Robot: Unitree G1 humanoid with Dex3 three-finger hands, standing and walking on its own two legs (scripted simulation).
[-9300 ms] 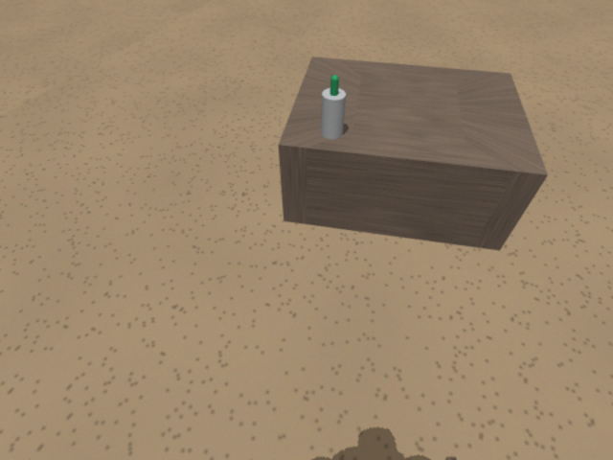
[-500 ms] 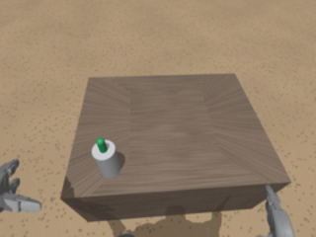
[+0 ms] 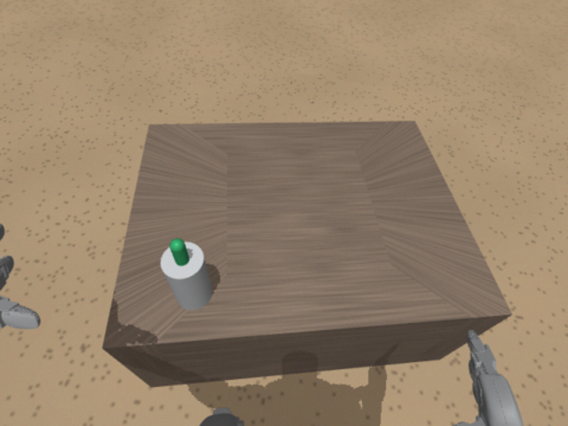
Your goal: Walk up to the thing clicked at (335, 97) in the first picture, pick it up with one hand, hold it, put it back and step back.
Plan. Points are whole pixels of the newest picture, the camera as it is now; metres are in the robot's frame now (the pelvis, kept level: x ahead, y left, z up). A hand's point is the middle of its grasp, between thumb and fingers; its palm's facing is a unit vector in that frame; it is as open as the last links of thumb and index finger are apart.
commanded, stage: go down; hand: left
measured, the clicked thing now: (186, 270) +0.44 +0.20 -0.20
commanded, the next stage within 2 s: approach in 0.58 s
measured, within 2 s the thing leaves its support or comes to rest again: neither
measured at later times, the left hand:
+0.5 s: hand (8, 252) +0.35 +0.38 +0.04, palm faces +0.20 -0.97 -0.10, open 17.7 cm
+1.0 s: hand (45, 250) +0.38 +0.36 +0.00, palm faces +0.20 -0.98 +0.02, open 17.7 cm
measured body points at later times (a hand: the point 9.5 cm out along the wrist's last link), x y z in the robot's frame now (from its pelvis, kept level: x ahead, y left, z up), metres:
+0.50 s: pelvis +0.00 +0.00 +0.00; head +0.07 +0.03 +0.44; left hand +0.33 +0.43 +0.05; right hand +0.16 -0.26 -0.04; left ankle +0.05 +0.11 -0.70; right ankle -0.03 -0.15 -0.70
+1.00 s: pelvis -0.01 +0.00 -0.03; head +0.10 +0.06 +0.41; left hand +0.36 +0.41 +0.00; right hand +0.16 -0.26 -0.05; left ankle +0.05 +0.11 -0.70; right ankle -0.03 -0.15 -0.70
